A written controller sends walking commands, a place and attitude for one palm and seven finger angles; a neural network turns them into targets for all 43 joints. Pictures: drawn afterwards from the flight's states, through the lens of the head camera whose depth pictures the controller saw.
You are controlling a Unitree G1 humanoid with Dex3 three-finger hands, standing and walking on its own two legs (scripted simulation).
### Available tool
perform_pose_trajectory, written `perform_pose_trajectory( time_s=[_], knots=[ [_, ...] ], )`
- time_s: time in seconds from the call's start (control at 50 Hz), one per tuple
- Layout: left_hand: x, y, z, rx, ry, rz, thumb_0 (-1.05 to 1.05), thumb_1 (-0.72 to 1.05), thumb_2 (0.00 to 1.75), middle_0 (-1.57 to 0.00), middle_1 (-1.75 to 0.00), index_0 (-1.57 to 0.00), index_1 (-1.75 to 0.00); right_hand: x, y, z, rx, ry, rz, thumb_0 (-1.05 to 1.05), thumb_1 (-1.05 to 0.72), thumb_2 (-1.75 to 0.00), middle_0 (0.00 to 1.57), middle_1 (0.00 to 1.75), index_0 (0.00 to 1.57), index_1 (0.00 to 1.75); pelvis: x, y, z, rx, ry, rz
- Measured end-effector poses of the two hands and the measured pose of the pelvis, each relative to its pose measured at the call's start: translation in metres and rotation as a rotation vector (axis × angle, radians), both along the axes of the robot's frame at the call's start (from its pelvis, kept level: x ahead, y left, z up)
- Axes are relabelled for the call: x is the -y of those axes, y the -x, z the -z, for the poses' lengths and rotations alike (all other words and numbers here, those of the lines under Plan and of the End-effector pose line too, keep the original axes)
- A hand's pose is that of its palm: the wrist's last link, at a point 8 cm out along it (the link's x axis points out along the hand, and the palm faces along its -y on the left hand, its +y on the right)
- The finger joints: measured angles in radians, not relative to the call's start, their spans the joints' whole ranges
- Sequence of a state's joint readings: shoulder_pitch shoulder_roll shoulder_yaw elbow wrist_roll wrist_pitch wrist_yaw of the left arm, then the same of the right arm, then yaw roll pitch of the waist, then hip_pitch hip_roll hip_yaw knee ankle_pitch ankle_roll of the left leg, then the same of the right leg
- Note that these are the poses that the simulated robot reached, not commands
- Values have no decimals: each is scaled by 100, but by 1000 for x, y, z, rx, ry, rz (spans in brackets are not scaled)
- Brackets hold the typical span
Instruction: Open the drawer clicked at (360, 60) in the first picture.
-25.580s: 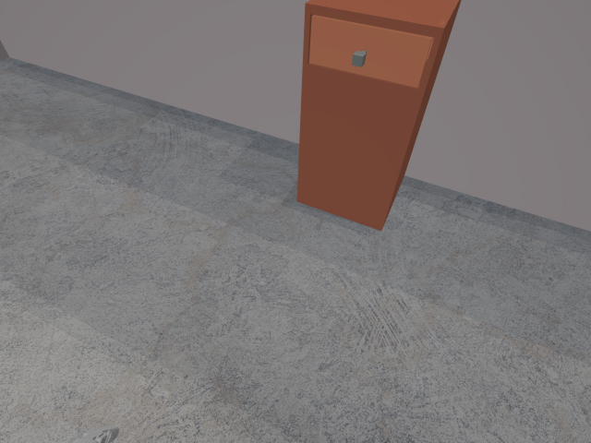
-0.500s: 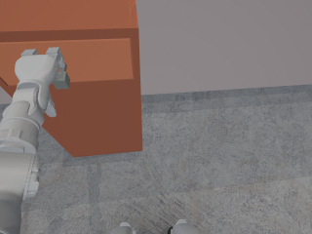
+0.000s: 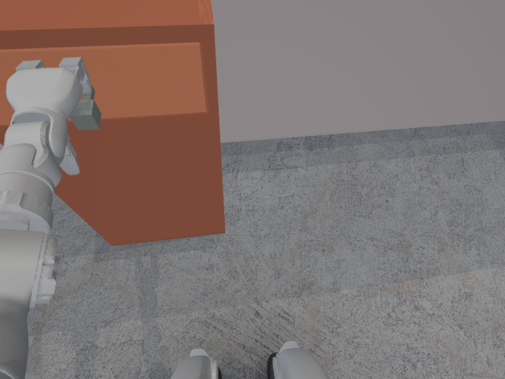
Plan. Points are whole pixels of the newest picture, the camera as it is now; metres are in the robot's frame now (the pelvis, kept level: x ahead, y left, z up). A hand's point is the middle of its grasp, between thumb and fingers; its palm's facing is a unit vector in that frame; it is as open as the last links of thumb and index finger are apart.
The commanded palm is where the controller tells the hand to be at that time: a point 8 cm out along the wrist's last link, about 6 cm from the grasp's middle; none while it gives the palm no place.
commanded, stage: lift the fingers back up to retry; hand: left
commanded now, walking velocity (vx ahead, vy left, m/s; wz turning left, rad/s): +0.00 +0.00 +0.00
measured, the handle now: (87, 106) +0.55 +0.25 +0.05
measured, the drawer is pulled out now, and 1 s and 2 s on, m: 0.00 0.00 0.00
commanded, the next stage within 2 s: re-aim the fingers above the handle in 0.76 s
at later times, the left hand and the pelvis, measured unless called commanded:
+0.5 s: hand (51, 101) +0.51 +0.28 +0.10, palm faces +0.00 -0.02 -1.00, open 13.7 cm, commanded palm +0.49 +0.27 +0.16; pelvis +0.03 +0.01 +0.02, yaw +0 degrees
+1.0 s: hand (55, 98) +0.51 +0.27 +0.11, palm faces -0.01 -0.01 -1.00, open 13.8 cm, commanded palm +0.50 +0.27 +0.17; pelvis +0.03 -0.01 +0.03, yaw +0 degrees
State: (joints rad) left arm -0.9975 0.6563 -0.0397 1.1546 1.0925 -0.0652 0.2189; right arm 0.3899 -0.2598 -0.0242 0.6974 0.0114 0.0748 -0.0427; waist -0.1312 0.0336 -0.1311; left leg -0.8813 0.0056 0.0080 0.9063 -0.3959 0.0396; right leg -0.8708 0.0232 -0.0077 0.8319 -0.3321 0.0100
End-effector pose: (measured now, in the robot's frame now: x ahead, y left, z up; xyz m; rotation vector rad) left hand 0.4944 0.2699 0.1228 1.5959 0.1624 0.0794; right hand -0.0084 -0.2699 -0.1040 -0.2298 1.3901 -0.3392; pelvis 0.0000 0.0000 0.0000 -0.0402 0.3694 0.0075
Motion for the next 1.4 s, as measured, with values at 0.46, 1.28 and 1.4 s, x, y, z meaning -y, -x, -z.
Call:
perform_pose_trajectory(
  time_s=[0.46,1.28,1.4],
  knots=[
    [-5,0,-27,41,54,56,0,-48,30,-33,-120,-34,-122,-3,-28,-14,34,-5,12,0,-90,-90,20,30,21,30,-5,-26,-18,49,5,8],
    [7,0,-51,-20,26,8,0,-48,30,-33,-120,-34,-122,13,-51,-19,75,-29,19,0,-90,-90,20,30,21,30,10,-35,-30,105,-17,14],
    [8,6,-47,-20,35,52,0,-48,30,-32,-120,-33,-121,14,-49,-21,86,-16,17,0,-90,-90,20,30,21,30,10,-31,-30,107,-17,19]
  ],
)
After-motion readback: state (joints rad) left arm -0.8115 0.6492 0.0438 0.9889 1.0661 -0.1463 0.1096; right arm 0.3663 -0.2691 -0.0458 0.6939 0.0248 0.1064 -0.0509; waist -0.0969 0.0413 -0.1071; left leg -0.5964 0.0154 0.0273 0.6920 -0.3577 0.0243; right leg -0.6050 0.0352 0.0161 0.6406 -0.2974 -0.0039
